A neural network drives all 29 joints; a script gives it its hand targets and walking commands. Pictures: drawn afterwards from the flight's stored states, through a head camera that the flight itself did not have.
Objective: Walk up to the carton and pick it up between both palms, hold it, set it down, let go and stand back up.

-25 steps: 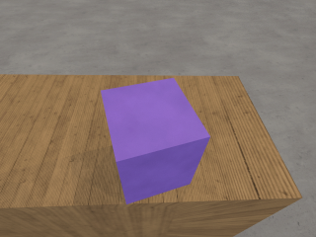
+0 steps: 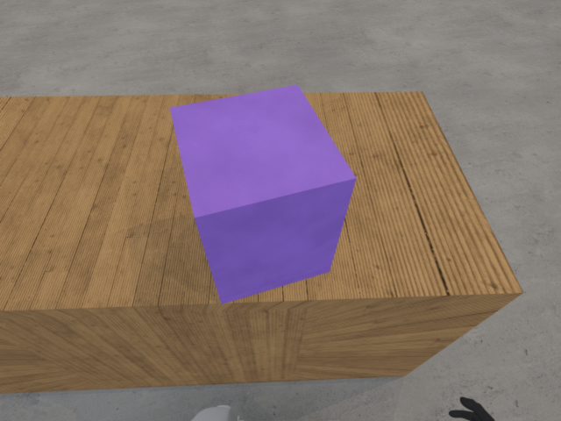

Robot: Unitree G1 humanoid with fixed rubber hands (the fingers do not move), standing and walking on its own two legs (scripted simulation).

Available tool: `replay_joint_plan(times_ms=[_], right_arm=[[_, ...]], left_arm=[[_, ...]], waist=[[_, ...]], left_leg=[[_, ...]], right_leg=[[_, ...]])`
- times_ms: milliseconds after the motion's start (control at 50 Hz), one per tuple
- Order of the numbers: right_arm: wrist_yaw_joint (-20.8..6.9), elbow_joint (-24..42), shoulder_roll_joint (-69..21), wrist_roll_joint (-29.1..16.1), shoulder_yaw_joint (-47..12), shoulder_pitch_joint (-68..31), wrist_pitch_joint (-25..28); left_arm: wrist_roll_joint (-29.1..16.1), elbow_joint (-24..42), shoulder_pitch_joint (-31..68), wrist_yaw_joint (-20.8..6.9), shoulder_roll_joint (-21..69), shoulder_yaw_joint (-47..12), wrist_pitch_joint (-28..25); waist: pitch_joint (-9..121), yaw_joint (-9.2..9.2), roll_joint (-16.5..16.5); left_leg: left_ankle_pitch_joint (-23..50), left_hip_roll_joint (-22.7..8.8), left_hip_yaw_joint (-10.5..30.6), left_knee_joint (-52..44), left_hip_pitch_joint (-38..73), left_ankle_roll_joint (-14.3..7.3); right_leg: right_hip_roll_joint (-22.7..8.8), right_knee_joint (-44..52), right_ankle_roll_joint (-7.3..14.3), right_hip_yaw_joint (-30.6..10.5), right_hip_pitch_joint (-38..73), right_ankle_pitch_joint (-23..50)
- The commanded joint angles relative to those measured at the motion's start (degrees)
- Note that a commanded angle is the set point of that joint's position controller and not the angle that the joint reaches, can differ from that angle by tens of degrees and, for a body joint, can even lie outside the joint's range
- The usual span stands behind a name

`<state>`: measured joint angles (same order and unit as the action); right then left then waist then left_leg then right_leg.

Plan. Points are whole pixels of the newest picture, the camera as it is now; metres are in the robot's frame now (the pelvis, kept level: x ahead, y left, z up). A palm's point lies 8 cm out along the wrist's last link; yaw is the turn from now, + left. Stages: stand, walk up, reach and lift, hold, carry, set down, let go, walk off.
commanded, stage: walk up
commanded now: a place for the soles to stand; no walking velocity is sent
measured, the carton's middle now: (258, 198) +0.44 +0.05 +0.03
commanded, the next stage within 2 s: reach and lift in 2.00 s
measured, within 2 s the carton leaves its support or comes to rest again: neither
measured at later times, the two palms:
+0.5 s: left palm out of the picture +0.06 +0.33 -0.12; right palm out of the picture +0.08 -0.26 -0.11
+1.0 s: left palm out of the picture +0.05 +0.32 -0.11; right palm out of the picture +0.12 -0.26 -0.11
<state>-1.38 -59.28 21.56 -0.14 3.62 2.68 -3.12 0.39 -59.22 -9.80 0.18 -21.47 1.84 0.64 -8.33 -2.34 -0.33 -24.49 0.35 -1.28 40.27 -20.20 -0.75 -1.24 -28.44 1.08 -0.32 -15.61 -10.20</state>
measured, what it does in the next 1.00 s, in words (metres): steps on the spot: left foot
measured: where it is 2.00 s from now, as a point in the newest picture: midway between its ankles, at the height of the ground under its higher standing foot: outside the picture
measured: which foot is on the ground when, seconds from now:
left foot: up 0.00-0.14, down 0.16-1.00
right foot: down 0.00-1.00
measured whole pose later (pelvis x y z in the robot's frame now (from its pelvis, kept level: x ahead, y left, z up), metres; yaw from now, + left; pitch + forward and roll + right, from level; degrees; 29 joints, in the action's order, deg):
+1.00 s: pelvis +0.02 +0.02 +0.01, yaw +5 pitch -3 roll +0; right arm 1.1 -61.6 19.6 -0.5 1.2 6.9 1.3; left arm -0.5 -64.5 -6.0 -0.2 -18.0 2.4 -0.7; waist -4.7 -0.8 0.7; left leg -14.8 -0.5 3.6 17.9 -0.6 1.0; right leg -3.1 -18.7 -1.9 3.3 -8.8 -7.3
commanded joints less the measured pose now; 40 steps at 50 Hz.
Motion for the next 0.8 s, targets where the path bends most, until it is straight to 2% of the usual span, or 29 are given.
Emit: replay_joint_plan(times_ms=[0,40,80,100,120,140,160,180,200,220,240,260,280,320,340,380,580,780], right_arm=[[1.1,3.32,9.16,0.11,2.42,7.87,1.64],[1.06,4.27,8.02,0.07,1.88,6.33,2.33],[1.7,3.97,8.13,-0.21,1.78,7.25,3.22],[2.26,3.75,9.95,0.03,2.12,6.77,3.73],[2.64,3.84,12.47,0.45,2.73,6.06,4.15],[2.65,4.56,14.28,0.42,3.05,3.97,4.42],[2.31,5.66,14.95,0.35,2.62,-0.05,4.91],[2.02,6.37,14.07,0.74,2.21,-1.77,5.77],[1.79,6.19,12.23,0.32,1.8,-0.23,6.22],[1.78,5.67,11.38,0.22,1.7,1.62,6.26],[1.93,5.28,11.07,0.08,1.45,2.89,6.2],[1.96,4.95,10.98,-0.04,1.01,3.6,6.22],[1.86,4.81,11.18,-0.05,0.72,4.06,6.28],[1.86,4.67,11.27,-0.2,0.74,4.46,6.16],[1.98,4.79,11.48,-0.26,0.72,3.83,6.15],[2.1,4.76,11.49,-0.38,0.58,3.17,6.36],[2.51,2.99,10.64,-0.51,0.45,4.48,6.19],[3.03,1.59,10.69,-0.48,0.14,4.02,5.64]], left_arm=[[0.06,8.71,7.05,1.18,-14.17,4.07,-1.0],[0.33,8.24,5.6,1.29,-12.88,3.75,-0.73],[-0.26,7.39,4.56,1.04,-12.52,3.59,-0.04],[-0.52,6.92,3.0,0.76,-11.43,3.44,0.04],[-0.9,6.89,0.68,0.18,-9.23,3.03,-0.12],[-0.92,6.99,-0.57,-0.34,-7.67,2.73,-0.32],[-0.89,6.5,1.88,-0.16,-9.17,3.51,-0.2],[-0.99,5.48,1.98,-0.07,-9.99,3.92,-0.25],[-1.01,5.1,2.83,-0.25,-11.0,4.04,-0.82],[-0.83,4.78,4.61,-0.49,-11.55,4.07,-1.46],[-0.77,4.76,5.82,-0.64,-11.22,3.91,-1.87],[-0.91,4.41,6.34,-0.6,-10.58,3.7,-2.05],[-1.08,4.13,6.63,-0.47,-10.29,3.47,-2.03],[-1.24,3.34,6.92,-0.46,-10.25,3.41,-1.56],[-1.18,2.8,6.57,-0.5,-10.11,3.44,-1.46],[-1.06,1.66,5.67,-0.54,-9.78,3.31,-1.65],[-0.97,-0.81,5.62,-0.12,-9.67,3.06,-2.81],[-0.96,-1.62,5.09,0.17,-9.6,2.93,-2.7]], waist=[[11.56,2.95,-6.28],[11.98,2.59,-7.73],[12.32,3.2,-9.33],[12.25,2.28,-7.21],[11.49,0.66,0.22],[9.1,-0.82,5.36],[6.38,-0.37,4.35],[5.97,-0.9,5.02],[6.1,-0.6,4.61],[6.64,0.47,4.4],[7.5,1.24,3.87],[7.88,1.52,3.97],[7.51,1.55,4.73],[5.13,1.37,5.08],[4.16,1.13,5.0],[4.38,0.89,4.39],[8.73,2.07,0.08],[10.93,2.13,-0.73]], left_leg=[[-4.22,-0.67,5.06,7.6,5.27,0.18],[-0.46,-1.87,3.71,-7.07,7.54,0.61],[8.6,-1.89,2.37,-24.21,14.44,0.1],[10.06,-4.43,6.85,-26.8,17.32,-0.95],[6.41,-10.56,16.69,-28.99,16.53,-3.05],[6.73,-15.15,22.01,-30.36,14.26,-4.99],[5.57,-16.67,20.11,-28.48,5.16,-8.14],[8.03,-15.14,17.09,-26.07,-0.1,-6.61],[10.44,-11.77,12.64,-25.38,0.04,-3.62],[12.16,-8.94,9.05,-24.98,2.95,-1.7],[15.16,-7.94,7.73,-24.36,6.06,-0.92],[17.02,-7.85,8.05,-24.09,7.54,-0.67],[14.97,-8.03,9.05,-24.82,6.34,-0.78],[5.11,-8.69,10.26,-28.22,3.47,-1.59],[3.74,-9.0,10.54,-28.96,3.34,-1.73],[5.46,-9.28,10.56,-29.1,4.25,-1.77],[18.26,-7.58,7.08,-25.38,11.83,-1.13],[25.48,-7.46,6.17,-24.39,15.05,-0.55]], right_leg=[[-12.4,10.93,10.12,-11.43,2.11,-1.53],[-10.91,10.3,7.56,-9.94,4.95,-6.88],[-9.4,7.97,4.15,-8.35,5.18,-8.57],[-8.64,5.88,1.95,-7.53,3.58,-6.86],[-6.16,1.48,-0.56,-4.73,1.42,-4.93],[-3.48,0.96,-2.44,-1.98,-1.42,-5.82],[-2.69,-0.24,-2.26,-1.71,4.52,-7.67],[-3.98,1.2,-1.34,-2.75,11.75,-5.25],[-4.78,6.38,-0.62,-3.12,13.75,-0.05],[-6.15,7.67,0.13,-4.39,13.27,5.42],[-6.96,7.8,0.74,-5.52,12.34,10.06],[-7.01,8.3,0.9,-5.28,12.06,11.1],[-6.86,8.86,0.67,-4.5,12.5,8.52],[-5.98,8.95,0.15,-3.47,12.13,-0.01],[-5.51,9.07,-0.11,-3.08,11.98,-0.18],[-5.43,9.86,-0.4,-2.75,12.29,2.14],[-7.27,10.93,-0.08,-2.59,12.61,11.34],[-7.83,10.45,0.18,-1.32,13.96,16.88]])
